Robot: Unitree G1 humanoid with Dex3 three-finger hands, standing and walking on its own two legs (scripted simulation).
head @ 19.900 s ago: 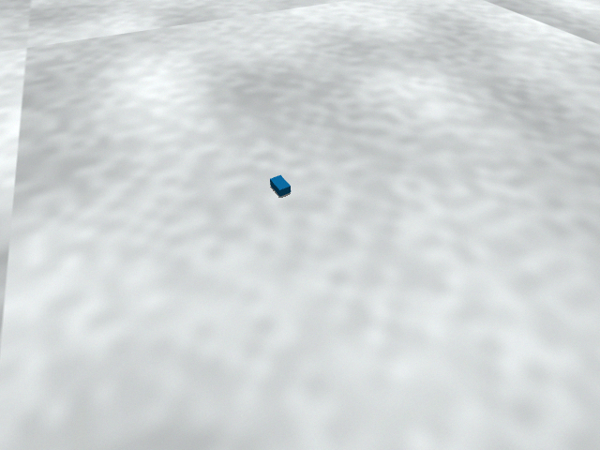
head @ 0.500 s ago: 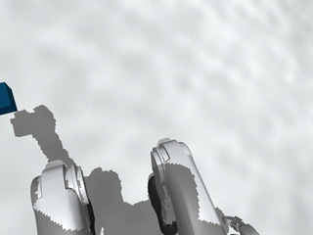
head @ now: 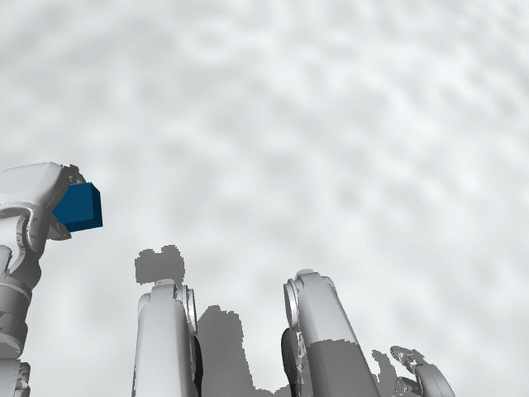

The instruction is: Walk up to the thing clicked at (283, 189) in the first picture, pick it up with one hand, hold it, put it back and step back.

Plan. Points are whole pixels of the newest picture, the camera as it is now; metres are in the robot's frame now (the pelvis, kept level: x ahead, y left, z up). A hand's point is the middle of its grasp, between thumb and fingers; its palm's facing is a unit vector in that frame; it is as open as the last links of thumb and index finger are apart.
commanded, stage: lift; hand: left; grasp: from above
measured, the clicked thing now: (62, 210) +0.44 +0.30 -0.12
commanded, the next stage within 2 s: hold in 0.94 s
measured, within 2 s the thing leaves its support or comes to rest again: neither
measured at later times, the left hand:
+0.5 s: hand out of the picture +0.36 +0.27 +0.11, palm faces -0.43 -0.12 -0.90, open 8.9 cm
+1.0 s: hand out of the picture +0.38 +0.25 +0.20, palm faces -0.43 -0.12 -0.90, open 8.9 cm
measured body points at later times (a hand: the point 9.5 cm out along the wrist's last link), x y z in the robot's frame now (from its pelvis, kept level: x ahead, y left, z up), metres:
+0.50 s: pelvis +0.03 +0.00 +0.19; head +0.12 +0.01 +0.63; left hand +0.38 +0.27 +0.16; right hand +0.15 -0.26 +0.07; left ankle +0.10 +0.12 -0.42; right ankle +0.09 -0.14 -0.42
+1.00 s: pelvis +0.07 +0.00 +0.27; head +0.12 +0.00 +0.72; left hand +0.40 +0.25 +0.25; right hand +0.17 -0.26 +0.15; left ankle +0.10 +0.13 -0.42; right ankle +0.09 -0.14 -0.42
